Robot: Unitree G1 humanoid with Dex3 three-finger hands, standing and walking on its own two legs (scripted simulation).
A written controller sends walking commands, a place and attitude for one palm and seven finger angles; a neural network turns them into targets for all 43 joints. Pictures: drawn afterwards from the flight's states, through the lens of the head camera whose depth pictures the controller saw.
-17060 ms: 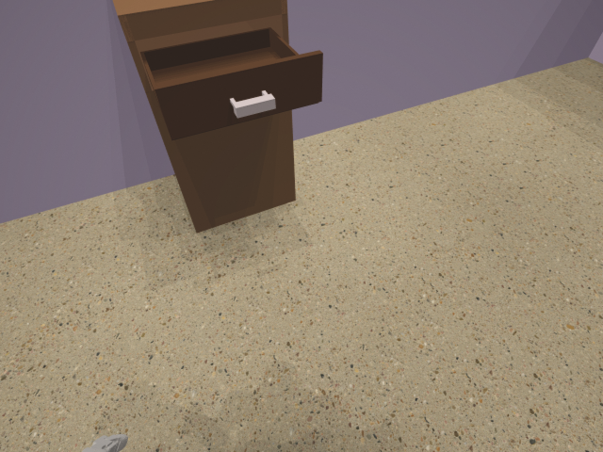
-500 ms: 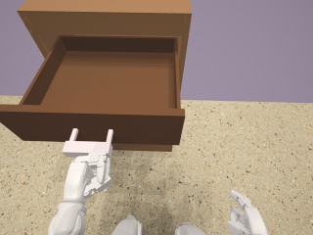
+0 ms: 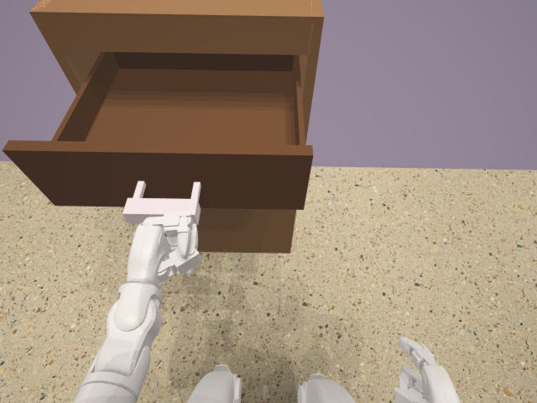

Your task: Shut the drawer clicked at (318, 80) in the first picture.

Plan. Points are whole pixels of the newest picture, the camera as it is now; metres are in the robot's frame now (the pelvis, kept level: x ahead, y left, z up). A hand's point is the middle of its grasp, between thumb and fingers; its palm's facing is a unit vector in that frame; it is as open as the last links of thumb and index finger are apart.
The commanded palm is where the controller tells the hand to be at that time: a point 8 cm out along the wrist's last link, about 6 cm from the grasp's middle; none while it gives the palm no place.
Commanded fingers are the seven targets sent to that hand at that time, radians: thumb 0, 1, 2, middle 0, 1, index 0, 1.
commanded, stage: push the drawer shut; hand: left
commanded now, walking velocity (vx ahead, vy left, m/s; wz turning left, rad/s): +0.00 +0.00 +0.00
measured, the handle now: (166, 199) +0.40 +0.17 +0.06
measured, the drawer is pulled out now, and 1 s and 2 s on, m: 0.24 0.12 0.00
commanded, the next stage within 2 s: none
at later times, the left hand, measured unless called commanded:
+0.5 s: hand (196, 213) +0.39 +0.12 +0.04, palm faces -0.02 -1.00 -0.05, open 3.3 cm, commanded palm +0.39 +0.17 +0.06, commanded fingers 0.00 0.90 0.90 -1.40 -1.60 -1.40 -1.60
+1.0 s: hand (202, 180) +0.45 +0.12 +0.04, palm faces +0.01 -1.00 -0.05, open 3.4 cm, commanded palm +0.45 +0.17 +0.06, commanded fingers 0.00 0.90 0.90 -1.40 -1.60 -1.40 -1.60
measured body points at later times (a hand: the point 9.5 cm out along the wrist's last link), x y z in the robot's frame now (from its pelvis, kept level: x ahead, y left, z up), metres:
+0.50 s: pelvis +0.00 +0.02 +0.00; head +0.08 +0.02 +0.44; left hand +0.38 +0.17 +0.05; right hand +0.11 -0.23 -0.11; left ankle +0.04 +0.11 -0.66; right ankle +0.01 -0.08 -0.66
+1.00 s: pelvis +0.00 +0.02 +0.00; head +0.10 +0.02 +0.44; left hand +0.45 +0.17 +0.05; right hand +0.04 -0.25 -0.12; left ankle +0.04 +0.11 -0.66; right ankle +0.01 -0.08 -0.66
